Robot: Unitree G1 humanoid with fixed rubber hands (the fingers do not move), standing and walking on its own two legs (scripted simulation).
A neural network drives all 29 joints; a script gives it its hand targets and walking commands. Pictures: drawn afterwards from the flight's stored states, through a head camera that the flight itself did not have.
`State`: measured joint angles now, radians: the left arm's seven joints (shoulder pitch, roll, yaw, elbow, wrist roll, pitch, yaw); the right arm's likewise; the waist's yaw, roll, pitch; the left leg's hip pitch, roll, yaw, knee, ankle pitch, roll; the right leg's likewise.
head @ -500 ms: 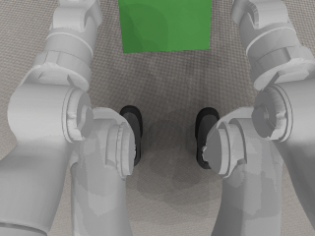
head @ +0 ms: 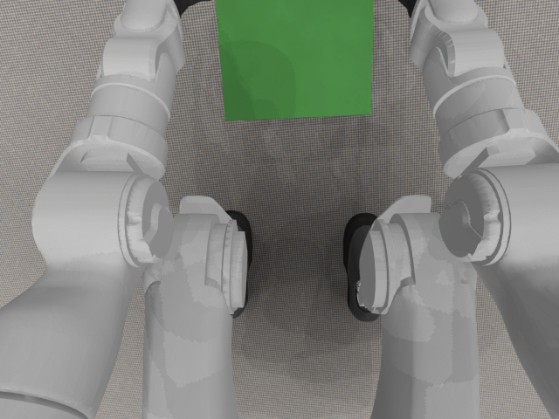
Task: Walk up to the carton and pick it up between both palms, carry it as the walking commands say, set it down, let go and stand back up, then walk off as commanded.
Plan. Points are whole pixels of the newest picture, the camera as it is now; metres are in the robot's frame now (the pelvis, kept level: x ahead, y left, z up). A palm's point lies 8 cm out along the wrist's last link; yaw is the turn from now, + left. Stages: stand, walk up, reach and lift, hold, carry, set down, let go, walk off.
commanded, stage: reach and lift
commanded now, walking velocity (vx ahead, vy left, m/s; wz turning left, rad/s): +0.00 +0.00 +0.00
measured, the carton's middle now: (292, 2) +0.54 +0.01 -0.27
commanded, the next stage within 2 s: none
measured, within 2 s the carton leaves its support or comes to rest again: leaves its support in 0.02 s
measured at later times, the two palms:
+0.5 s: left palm out of the picture +0.52 +0.14 -0.14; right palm out of the picture +0.53 -0.12 -0.14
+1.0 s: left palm out of the picture +0.52 +0.14 -0.10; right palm out of the picture +0.53 -0.12 -0.10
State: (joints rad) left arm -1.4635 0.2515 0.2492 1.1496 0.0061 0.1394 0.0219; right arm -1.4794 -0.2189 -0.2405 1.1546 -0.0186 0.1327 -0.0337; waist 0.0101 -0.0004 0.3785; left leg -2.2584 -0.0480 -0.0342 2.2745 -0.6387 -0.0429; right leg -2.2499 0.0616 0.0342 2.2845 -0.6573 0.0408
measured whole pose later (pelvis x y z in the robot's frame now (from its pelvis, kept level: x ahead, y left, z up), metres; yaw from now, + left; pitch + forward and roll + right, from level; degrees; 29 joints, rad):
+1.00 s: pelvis -0.01 +0.00 +0.03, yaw +0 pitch +42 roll +0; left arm -1.30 0.08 0.37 0.79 0.11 0.27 0.17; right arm -1.33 -0.09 -0.34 0.84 -0.09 0.25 -0.17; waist 0.02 -0.01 0.16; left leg -2.27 -0.11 -0.07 2.12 -0.57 -0.08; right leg -2.27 0.12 0.06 2.12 -0.59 0.07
